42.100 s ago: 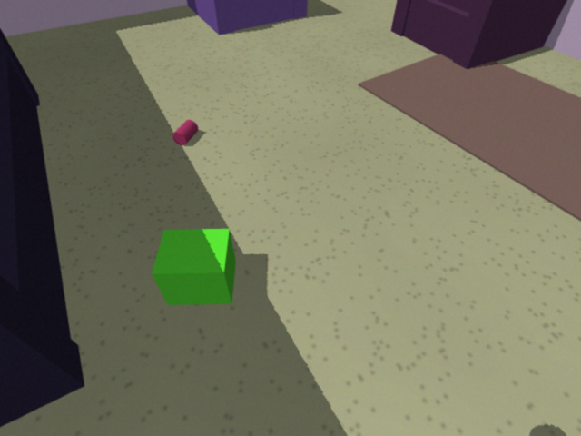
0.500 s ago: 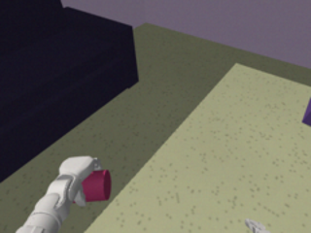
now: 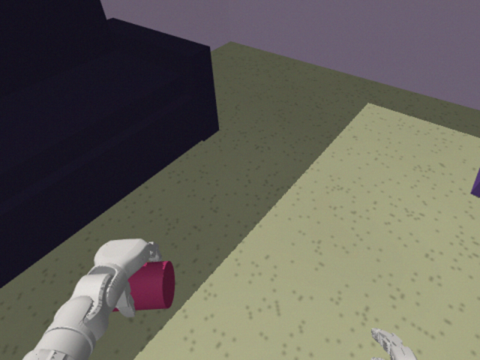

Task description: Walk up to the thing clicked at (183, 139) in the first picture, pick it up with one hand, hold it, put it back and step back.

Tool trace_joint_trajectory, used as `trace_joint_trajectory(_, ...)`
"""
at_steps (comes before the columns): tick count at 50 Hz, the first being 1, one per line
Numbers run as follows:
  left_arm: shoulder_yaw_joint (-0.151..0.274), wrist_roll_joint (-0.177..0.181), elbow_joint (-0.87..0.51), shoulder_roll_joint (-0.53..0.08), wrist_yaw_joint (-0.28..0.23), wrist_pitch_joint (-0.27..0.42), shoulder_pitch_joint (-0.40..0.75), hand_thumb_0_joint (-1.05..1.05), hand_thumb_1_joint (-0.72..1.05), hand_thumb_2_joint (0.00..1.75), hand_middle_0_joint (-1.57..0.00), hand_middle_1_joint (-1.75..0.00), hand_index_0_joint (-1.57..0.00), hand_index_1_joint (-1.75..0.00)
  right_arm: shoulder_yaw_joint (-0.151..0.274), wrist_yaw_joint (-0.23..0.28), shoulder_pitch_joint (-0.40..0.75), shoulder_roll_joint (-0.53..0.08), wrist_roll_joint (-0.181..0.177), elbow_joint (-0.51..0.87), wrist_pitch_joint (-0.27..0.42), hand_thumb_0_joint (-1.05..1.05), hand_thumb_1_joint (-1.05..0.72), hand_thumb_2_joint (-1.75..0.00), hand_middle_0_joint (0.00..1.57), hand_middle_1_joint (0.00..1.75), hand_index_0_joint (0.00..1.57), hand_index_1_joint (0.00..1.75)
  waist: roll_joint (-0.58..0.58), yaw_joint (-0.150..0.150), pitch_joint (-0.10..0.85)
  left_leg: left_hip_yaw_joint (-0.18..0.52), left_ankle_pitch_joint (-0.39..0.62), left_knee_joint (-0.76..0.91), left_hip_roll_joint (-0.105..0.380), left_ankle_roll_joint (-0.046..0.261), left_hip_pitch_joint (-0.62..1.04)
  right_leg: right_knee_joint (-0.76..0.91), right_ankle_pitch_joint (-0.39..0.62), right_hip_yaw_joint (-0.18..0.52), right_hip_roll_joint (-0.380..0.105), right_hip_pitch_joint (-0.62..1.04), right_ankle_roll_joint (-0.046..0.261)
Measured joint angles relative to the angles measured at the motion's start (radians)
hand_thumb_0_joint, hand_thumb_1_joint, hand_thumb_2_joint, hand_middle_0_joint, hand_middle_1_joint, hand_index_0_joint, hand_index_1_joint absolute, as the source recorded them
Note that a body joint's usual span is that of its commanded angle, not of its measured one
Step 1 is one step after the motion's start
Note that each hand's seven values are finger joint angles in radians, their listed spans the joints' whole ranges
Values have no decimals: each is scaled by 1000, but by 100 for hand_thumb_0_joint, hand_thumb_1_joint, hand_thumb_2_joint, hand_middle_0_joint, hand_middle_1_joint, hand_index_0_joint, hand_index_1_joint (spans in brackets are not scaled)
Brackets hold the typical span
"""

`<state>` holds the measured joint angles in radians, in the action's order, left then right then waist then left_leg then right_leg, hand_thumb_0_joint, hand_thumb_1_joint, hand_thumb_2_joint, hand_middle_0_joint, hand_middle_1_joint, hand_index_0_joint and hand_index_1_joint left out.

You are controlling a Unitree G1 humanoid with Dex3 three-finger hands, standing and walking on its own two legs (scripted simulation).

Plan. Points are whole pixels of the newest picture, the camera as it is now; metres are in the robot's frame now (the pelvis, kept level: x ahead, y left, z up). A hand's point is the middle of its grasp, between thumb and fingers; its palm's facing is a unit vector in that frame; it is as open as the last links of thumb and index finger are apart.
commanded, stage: hold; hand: left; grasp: from above
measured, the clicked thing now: (134, 286) +0.30 +0.23 -0.07
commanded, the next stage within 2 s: crouch in 0.36 s
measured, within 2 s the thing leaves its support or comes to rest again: neither
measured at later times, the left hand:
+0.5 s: hand (130, 281) +0.29 +0.22 -0.04, palm faces -0.48 -0.04 -0.88, open 10.9 cm
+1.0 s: hand (145, 295) +0.31 +0.23 -0.16, palm faces -0.47 +0.04 -0.88, open 11.0 cm
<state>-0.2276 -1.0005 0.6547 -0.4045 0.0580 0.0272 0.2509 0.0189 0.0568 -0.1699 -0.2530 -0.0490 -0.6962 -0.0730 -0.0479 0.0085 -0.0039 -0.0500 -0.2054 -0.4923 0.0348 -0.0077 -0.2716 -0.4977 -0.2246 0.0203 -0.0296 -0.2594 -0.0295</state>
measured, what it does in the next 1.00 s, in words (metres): lowers itself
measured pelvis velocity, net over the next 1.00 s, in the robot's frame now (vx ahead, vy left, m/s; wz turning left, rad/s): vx -0.01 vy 0.00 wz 0.02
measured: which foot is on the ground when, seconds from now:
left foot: down 0.00-1.00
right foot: down 0.00-1.00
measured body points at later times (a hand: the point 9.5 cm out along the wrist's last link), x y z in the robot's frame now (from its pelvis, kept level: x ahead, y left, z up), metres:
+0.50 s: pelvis +0.00 +0.00 +0.00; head +0.01 -0.02 +0.45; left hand +0.31 +0.22 +0.01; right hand +0.15 -0.26 -0.11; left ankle +0.04 +0.13 -0.74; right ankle +0.03 -0.14 -0.74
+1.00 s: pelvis -0.01 +0.00 -0.05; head +0.07 +0.01 +0.39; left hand +0.33 +0.23 -0.11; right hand +0.08 -0.28 -0.17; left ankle +0.04 +0.13 -0.74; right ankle +0.03 -0.14 -0.74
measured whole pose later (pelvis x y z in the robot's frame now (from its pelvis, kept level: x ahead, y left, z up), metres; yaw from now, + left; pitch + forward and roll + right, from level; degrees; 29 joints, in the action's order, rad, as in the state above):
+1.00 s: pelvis -0.01 +0.00 -0.05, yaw +1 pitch +13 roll -1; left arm -0.17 -1.17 1.09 -0.37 -0.30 0.09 0.45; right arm 0.07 0.00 -0.22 -0.27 0.01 -0.74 -0.05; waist 0.00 -0.07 0.08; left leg -0.01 -0.37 -0.93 0.05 -0.01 -0.79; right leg -0.90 -0.38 0.00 -0.02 -0.75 -0.03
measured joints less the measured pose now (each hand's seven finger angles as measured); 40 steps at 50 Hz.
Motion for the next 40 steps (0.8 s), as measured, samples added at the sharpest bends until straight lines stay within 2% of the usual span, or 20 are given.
trace_joint_trajectory(10, -2, 1, 1, -6, 8, 9, -8, 0, -4, 34, -69, -40, -70, -38, -1, 2, 3, 1, 3, 1, 0, 1, -90, -90, 20, 30, 20, 30, 1, -1, -8, 1, 5, 7, 0, -1, -1, 3, 3, -1, 0, -2, 1)
trace_joint_trajectory(19, 5, -4, 10, 4, -26, 0, -4, 0, -4, 35, -69, -40, -70, -38, 3, 2, 3, -1, 2, -14, -4, 1, -90, -90, 20, 30, 20, 30, 0, 1, -2, 2, 2, 9, 1, -3, 6, 6, 0, -2, 2, 5, 3)
trace_joint_trajectory(28, 8, 0, 10, -5, -4, 14, -6, 0, -5, 35, -69, -42, -70, -39, 3, 3, 2, -1, 3, -3, -7, 1, -90, -90, 20, 30, 20, 30, 3, -6, -7, 4, 3, 14, 1, -3, 5, 10, -1, -4, 1, 5, 3)
trace_joint_trajectory(34, 21, -26, 60, 5, -64, 41, -3, 0, -8, 38, -70, -44, -71, -42, 7, -1, 9, 3, 8, -4, -13, 1, -89, -90, 20, 30, 20, 30, 17, -16, -10, 8, -5, -6, -2, -3, -24, -11, -10, -8, -1, -23, 2)
trace_joint_trajectory(40, 21, -81, 186, 20, -177, 61, 39, 0, -12, 41, -71, -45, -72, -43, 19, -19, 5, 5, 20, -21, -12, 1, -89, -90, 20, 30, 20, 30, 36, -27, -2, 16, -31, -79, -2, -3, -117, -78, -37, -13, -2, -110, 2)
